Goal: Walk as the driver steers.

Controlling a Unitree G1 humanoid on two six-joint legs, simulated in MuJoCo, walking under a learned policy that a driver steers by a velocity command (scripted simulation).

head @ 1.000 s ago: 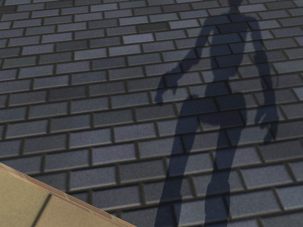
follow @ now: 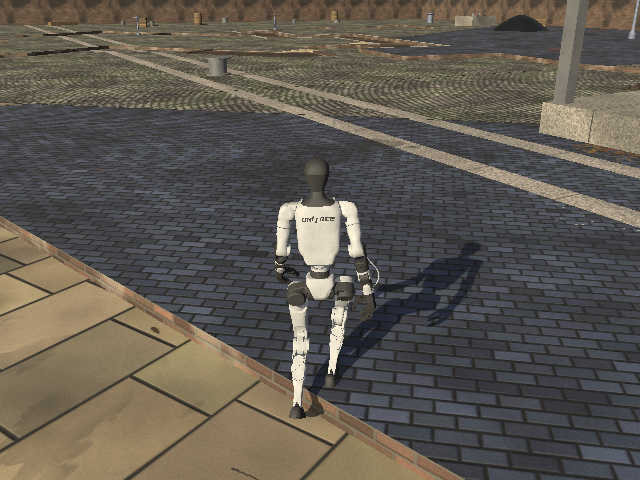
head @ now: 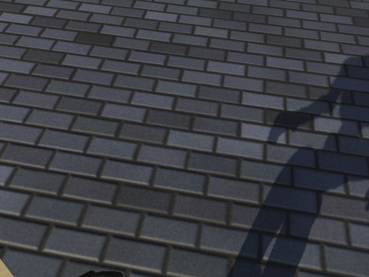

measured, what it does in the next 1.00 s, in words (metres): climbs, turning right: left foot, then right foot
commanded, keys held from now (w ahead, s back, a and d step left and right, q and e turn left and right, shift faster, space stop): w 0.36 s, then w+e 0.16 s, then e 0.48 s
